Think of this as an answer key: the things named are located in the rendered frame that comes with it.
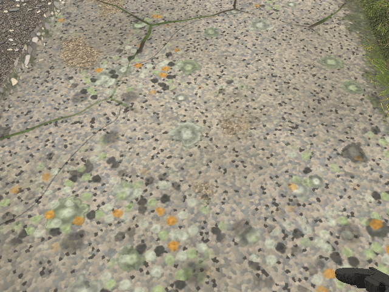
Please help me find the robot right hand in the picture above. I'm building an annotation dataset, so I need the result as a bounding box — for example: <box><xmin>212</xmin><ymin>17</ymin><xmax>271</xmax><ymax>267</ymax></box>
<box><xmin>335</xmin><ymin>267</ymin><xmax>389</xmax><ymax>292</ymax></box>

